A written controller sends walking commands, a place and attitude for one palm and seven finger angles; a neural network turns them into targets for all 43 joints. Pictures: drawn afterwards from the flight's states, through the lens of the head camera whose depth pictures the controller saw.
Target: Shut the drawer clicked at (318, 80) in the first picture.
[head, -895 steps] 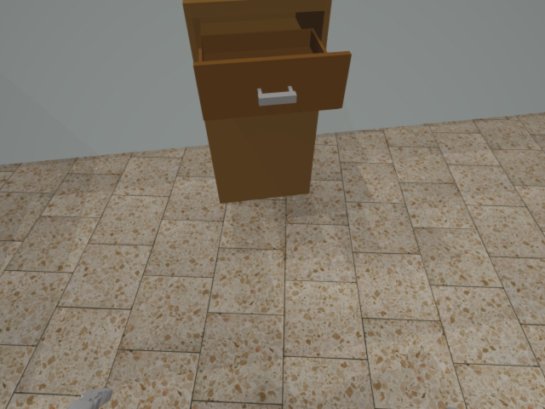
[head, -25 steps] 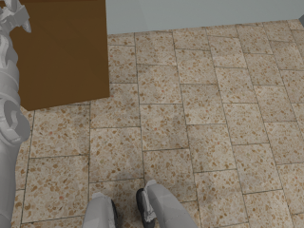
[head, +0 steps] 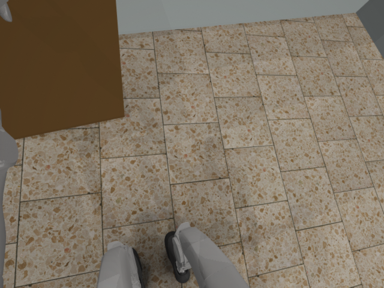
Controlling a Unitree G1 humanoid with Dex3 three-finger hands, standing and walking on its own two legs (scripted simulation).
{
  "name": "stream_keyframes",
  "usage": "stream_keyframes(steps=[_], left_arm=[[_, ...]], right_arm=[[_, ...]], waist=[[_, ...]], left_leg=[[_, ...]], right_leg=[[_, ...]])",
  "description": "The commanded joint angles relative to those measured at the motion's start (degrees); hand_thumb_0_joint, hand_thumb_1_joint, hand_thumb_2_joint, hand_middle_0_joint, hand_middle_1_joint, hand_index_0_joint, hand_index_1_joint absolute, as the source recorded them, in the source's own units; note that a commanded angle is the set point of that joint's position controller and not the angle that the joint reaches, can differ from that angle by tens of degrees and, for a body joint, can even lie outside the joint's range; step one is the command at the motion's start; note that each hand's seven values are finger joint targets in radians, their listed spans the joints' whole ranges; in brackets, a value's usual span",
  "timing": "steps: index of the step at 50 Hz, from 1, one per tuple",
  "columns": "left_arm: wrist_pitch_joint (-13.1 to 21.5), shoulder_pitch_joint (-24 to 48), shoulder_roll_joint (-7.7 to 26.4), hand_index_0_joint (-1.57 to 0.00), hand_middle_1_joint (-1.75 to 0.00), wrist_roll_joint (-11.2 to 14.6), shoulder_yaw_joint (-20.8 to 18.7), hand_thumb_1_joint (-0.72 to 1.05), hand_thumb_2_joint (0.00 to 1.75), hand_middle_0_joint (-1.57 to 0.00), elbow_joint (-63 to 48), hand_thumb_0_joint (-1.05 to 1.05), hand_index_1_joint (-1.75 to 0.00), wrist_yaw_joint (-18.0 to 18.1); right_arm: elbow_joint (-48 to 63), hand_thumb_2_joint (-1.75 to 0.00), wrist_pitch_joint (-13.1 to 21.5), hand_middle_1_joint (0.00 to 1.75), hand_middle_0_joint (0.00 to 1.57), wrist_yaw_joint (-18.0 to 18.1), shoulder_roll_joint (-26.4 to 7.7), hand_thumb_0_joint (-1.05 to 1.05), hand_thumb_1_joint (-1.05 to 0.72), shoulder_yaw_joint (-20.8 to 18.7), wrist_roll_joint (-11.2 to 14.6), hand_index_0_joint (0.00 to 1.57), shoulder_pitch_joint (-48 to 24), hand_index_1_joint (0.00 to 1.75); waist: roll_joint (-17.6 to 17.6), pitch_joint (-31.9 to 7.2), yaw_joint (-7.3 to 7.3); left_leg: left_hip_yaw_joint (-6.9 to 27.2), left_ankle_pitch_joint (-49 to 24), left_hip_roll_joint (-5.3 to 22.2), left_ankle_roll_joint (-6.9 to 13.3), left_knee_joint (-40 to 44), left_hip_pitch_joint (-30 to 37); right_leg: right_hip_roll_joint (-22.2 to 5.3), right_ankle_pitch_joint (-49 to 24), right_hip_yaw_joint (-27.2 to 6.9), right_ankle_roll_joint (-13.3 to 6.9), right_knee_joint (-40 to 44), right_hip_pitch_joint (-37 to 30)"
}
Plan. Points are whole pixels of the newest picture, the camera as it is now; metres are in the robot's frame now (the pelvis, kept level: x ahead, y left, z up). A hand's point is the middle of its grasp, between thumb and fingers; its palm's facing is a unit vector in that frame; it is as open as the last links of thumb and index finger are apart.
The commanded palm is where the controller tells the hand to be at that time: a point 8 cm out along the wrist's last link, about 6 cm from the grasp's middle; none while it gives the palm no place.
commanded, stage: pull the fist back off the drawer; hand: left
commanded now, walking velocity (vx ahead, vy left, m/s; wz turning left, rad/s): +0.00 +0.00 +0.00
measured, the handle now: out of the picture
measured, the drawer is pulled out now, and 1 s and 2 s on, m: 0.00 0.00 0.00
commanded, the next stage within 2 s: draw the hand back to the body in 0.46 s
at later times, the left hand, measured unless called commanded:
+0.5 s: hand out of the picture +0.60 +0.18 +0.11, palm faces +0.12 -0.99 -0.02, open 3.3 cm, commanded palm +0.57 +0.20 +0.10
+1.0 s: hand out of the picture +0.45 +0.20 +0.16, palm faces +0.09 -1.00 -0.02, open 3.2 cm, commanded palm +0.41 +0.25 +0.16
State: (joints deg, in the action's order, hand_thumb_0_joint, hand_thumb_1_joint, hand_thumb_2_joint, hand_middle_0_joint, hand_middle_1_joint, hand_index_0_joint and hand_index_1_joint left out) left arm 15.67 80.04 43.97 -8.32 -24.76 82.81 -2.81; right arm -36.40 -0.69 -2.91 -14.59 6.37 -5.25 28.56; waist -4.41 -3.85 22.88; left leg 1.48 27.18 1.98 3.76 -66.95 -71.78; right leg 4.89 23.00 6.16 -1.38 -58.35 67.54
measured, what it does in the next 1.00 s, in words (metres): rises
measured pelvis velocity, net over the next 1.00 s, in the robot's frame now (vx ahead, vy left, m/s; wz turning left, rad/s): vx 0.05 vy -0.01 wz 0.04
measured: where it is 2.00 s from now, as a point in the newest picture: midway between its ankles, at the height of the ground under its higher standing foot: (158, 274)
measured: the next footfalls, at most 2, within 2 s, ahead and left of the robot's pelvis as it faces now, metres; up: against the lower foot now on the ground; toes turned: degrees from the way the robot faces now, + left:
none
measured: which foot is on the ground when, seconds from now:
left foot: down 0.00-1.00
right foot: down 0.00-1.00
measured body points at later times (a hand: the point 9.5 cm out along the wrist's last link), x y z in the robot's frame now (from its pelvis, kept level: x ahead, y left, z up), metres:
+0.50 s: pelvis +0.04 -0.01 +0.03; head +0.20 +0.02 +0.45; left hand +0.59 +0.23 +0.12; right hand -0.01 -0.26 -0.07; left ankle +0.02 +0.07 -0.64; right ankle +0.03 -0.11 -0.64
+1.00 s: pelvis +0.05 -0.01 +0.07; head +0.10 +0.00 +0.51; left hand +0.44 +0.26 +0.17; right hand +0.13 -0.26 -0.05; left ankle +0.02 +0.07 -0.64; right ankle +0.03 -0.11 -0.64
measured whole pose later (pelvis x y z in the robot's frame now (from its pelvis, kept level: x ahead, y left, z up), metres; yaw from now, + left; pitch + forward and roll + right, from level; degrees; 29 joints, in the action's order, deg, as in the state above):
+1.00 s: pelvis +0.05 -0.01 +0.07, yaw +2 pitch +13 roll -3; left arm 15.0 26.8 19.5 11.0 -16.1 38.8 -9.9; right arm -32.4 -4.8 -1.8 -14.9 0.9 2.3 20.8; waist -2.9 -8.2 4.9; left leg -0.6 24.9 -0.1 3.1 -46.8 -35.1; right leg 3.9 21.9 2.0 -1.6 -41.8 33.1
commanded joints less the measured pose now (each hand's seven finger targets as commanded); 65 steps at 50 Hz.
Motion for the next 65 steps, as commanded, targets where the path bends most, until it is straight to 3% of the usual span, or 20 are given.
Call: stream_keyframes(steps=[1,13,16,19,22,27,28,29,31,34,36,39,42,45,47,53,54,59,62,65], left_arm=[[7.7,37.1,14.7,-1.40,-1.60,2.1,-2.4,0.90,0.90,-1.40,-22.8,0.00,-1.60,1.5],[7.8,19.8,7.3,-1.40,-1.60,5.6,-3.0,0.90,0.90,-1.40,-31.4,0.00,-1.60,0.6],[7.7,12.6,1.4,-1.40,-1.60,7.0,-0.7,0.90,0.90,-1.40,-29.5,0.00,-1.60,0.0],[6.6,8.5,-0.1,-1.40,-1.60,7.7,-0.4,0.90,0.90,-1.40,-25.3,0.00,-1.60,-0.3],[5.8,5.7,-4.1,-1.40,-1.60,7.8,3.0,0.90,0.90,-1.40,-21.9,0.00,-1.60,-1.1],[7.3,6.7,-4.6,-1.40,-1.60,9.8,3.0,0.90,0.90,-1.40,-21.8,0.00,-1.60,-2.7],[7.8,7.5,-4.5,-1.40,-1.60,9.9,2.9,0.90,0.90,-1.40,-21.8,0.00,-1.60,-2.9],[8.6,6.1,-3.6,-1.40,-1.60,10.3,1.7,0.90,0.90,-1.40,-25.0,0.00,-1.60,-3.1],[10.4,-1.1,1.2,-1.40,-1.60,11.2,-2.9,0.90,0.90,-1.40,-32.8,0.00,-1.60,-3.6],[10.8,-9.3,-1.8,-1.40,-1.60,12.8,-0.8,0.90,0.90,-1.40,-44.6,0.00,-1.60,-4.6],[8.5,-17.5,-4.6,-1.40,-1.60,14.6,0.7,0.90,0.90,-1.40,-46.6,0.00,-1.60,-5.5],[4.5,-20.7,-6.9,-1.40,-1.60,17.2,1.8,0.90,0.90,-1.40,-47.7,0.00,-1.60,-6.2],[3.8,-23.7,-9.8,-1.40,-1.60,18.9,3.2,0.90,0.90,-1.40,-51.5,0.00,-1.60,-6.0],[3.9,-31.8,-13.4,-1.40,-1.60,19.5,6.5,0.90,0.90,-1.40,-56.5,0.00,-1.60,-6.7],[2.8,-33.7,-16.5,-1.40,-1.60,19.6,9.7,0.90,0.90,-1.40,-55.4,0.00,-1.60,-7.6],[-0.5,-41.9,-13.9,-1.40,-1.60,22.4,5.9,0.90,0.90,-1.40,-64.9,0.00,-1.60,-8.2],[-1.4,-44.0,-11.9,-1.40,-1.60,15.6,11.6,0.90,0.90,-1.40,-71.0,0.00,-1.60,-3.4],[-4.8,-50.8,-14.8,-1.40,-1.60,14.0,12.4,0.90,0.90,-1.40,-81.3,0.00,-1.60,4.7],[-6.1,-56.0,-16.2,-1.40,-1.60,13.7,13.0,0.90,0.90,-1.40,-83.4,0.00,-1.60,6.3],[-6.4,-60.8,-17.4,-1.40,-1.60,13.3,13.8,0.90,0.90,-1.40,-89.2,0.00,-1.60,7.0]], right_arm=[[-0.8,-0.90,-0.4,0.30,0.20,0.1,-14.1,0.00,-0.90,-5.0,-0.2,0.20,15.8,0.30],[0.4,-0.90,-2.4,0.30,0.20,-1.2,-13.1,0.00,-0.90,-7.3,0.5,0.20,15.0,0.30],[0.5,-0.90,-2.9,0.30,0.20,-1.4,-12.6,0.00,-0.90,-7.7,0.8,0.20,14.7,0.30],[0.5,-0.90,-3.8,0.30,0.20,-1.1,-12.3,0.00,-0.90,-7.8,1.1,0.20,14.4,0.30],[0.7,-0.90,-4.5,0.30,0.20,-1.0,-11.8,0.00,-0.90,-7.7,1.4,0.20,14.0,0.30],[1.0,-0.90,-4.8,0.30,0.20,-0.4,-11.6,0.00,-0.90,-7.8,1.7,0.20,12.5,0.30],[1.0,-0.90,-4.8,0.30,0.20,-0.3,-11.5,0.00,-0.90,-7.8,1.7,0.20,12.4,0.30],[1.8,-0.90,-4.7,0.30,0.20,-0.3,-11.5,0.00,-0.90,-8.0,1.9,0.20,12.1,0.30],[4.0,-0.90,-4.9,0.30,0.20,-0.4,-11.5,0.00,-0.90,-8.4,2.2,0.20,10.9,0.30],[6.6,-0.90,-4.8,0.30,0.20,-0.7,-10.3,0.00,-0.90,-8.8,3.5,0.20,8.0,0.30],[7.5,-0.90,-4.9,0.30,0.20,-0.7,-10.0,0.00,-0.90,-8.9,4.7,0.20,6.4,0.30],[8.3,-0.90,-4.8,0.30,0.20,0.4,-10.1,0.00,-0.90,-8.9,6.2,0.20,3.0,0.30],[8.3,-0.90,-4.0,0.30,0.20,1.5,-9.6,0.00,-0.90,-8.8,6.9,0.20,0.6,0.30],[8.8,-0.90,-2.8,0.30,0.20,1.8,-9.0,0.00,-0.90,-8.9,7.3,0.20,-1.0,0.30],[8.3,-0.90,-2.3,0.30,0.20,1.9,-8.9,0.00,-0.90,-8.5,7.7,0.20,-2.7,0.30],[11.7,-0.90,-0.5,0.30,0.20,3.4,-8.6,0.00,-0.90,-7.9,8.5,0.20,-9.5,0.30],[12.7,-0.90,-1.3,0.30,0.20,3.9,-7.5,0.00,-0.90,-8.1,8.7,0.20,-14.9,0.30],[13.1,-0.90,0.2,0.30,0.20,6.0,-6.8,0.00,-0.90,-6.9,8.5,0.20,-19.5,0.30],[12.5,-0.90,1.0,0.30,0.20,6.8,-6.4,0.00,-0.90,-6.3,8.4,0.20,-21.4,0.30],[12.3,-0.90,2.2,0.30,0.20,7.0,-6.1,0.00,-0.90,-5.9,8.2,0.20,-22.8,0.30]], waist=[[-22.3,-39.9,-0.99],[-16.9,-43.1,-6.49],[-13.4,-39.6,-7.12],[-8.3,-33.5,-6.98],[-6.7,-28.8,-6.73],[-4.5,-27.3,-6.38],[-3.9,-28.0,-6.50],[-4.8,-31.1,-8.07],[-10.1,-41.4,-12.90],[-10.5,-46.2,-15.24],[-6.4,-42.8,-15.77],[1.1,-32.6,-15.26],[-0.6,-26.3,-15.58],[-2.7,-25.2,-16.83],[-2.2,-20.4,-16.55],[2.4,-19.5,-20.18],[0.1,-18.0,-21.77],[1.3,-10.6,-21.66],[2.5,-6.2,-22.16],[0.1,-4.6,-22.76]], left_leg=[[9.9,-27.9,2.1,-3.5,6.5,42.3],[7.4,-39.0,1.8,-4.1,9.0,47.7],[6.1,-39.9,1.4,-3.5,9.8,46.7],[3.4,-34.7,0.4,-2.1,10.8,40.1],[2.4,-33.8,0.0,-1.7,11.4,38.4],[1.6,-32.1,-0.5,-1.5,10.9,36.1],[1.5,-31.1,-0.8,-1.3,10.6,35.1],[1.3,-32.3,-1.0,-1.4,11.1,36.5],[0.9,-40.8,-1.2,-2.1,11.9,43.5],[0.7,-48.1,-1.0,-2.3,13.5,49.8],[0.1,-47.2,-0.9,-1.8,15.2,48.5],[-1.2,-31.7,-1.5,-1.0,19.4,42.2],[-1.4,-31.8,-1.4,-0.9,21.4,45.8],[-1.1,-39.3,-1.1,-1.0,22.1,50.2],[0.1,-36.7,-0.7,-1.6,23.5,51.3],[0.5,-27.4,-1.5,-1.8,28.2,51.6],[0.1,-24.7,-1.8,-1.7,31.4,54.4],[2.2,-16.5,-0.7,-2.0,38.3,57.8],[2.6,-14.5,-0.3,-2.0,41.7,59.6],[3.4,-13.1,-0.1,-2.4,44.7,62.3]], right_leg=[[-0.3,-11.2,-2.3,-0.3,4.8,-7.4],[0.2,-20.9,-2.6,-0.6,6.7,-17.5],[0.1,-23.3,-2.9,-0.4,7.8,-19.6],[-0.1,-25.2,-3.6,-0.1,9.1,-23.8],[-0.3,-25.8,-4.0,-0.1,9.8,-23.5],[-0.7,-27.9,-5.1,0.0,9.5,-25.1],[-0.7,-27.9,-5.4,0.1,9.2,-25.8],[-0.8,-29.5,-5.7,0.0,9.1,-28.5],[-1.2,-36.5,-6.3,-0.4,8.4,-35.2],[-1.2,-42.7,-6.2,-0.2,9.7,-40.8],[-1.2,-44.4,-6.2,0.0,11.4,-43.3],[-1.1,-37.3,-6.0,0.4,14.9,-46.1],[-1.1,-34.0,-5.9,0.2,17.1,-44.0],[-1.6,-36.8,-5.6,0.2,17.4,-44.5],[-1.5,-30.5,-4.6,0.1,18.4,-40.9],[-2.1,-24.4,-4.3,-0.3,20.8,-47.1],[-3.7,-20.0,-6.7,-0.9,24.1,-48.8],[-3.8,-12.7,-5.7,-1.1,28.9,-50.7],[-3.9,-11.1,-5.8,-1.0,31.9,-52.5],[-3.9,-10.5,-5.9,-1.1,34.2,-54.7]])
